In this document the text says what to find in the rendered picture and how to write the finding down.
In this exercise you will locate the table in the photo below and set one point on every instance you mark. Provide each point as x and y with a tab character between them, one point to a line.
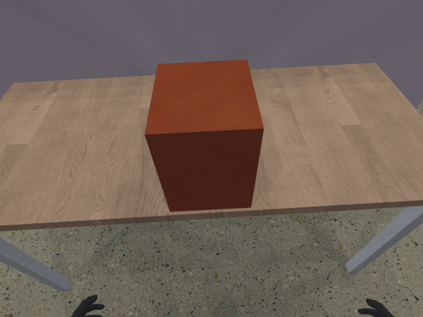
73	153

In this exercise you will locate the right robot hand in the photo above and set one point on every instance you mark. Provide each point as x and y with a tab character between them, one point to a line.
378	311

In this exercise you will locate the carton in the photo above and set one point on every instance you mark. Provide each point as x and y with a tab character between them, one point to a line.
204	132

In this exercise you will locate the left robot hand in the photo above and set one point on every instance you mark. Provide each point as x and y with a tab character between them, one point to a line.
87	306

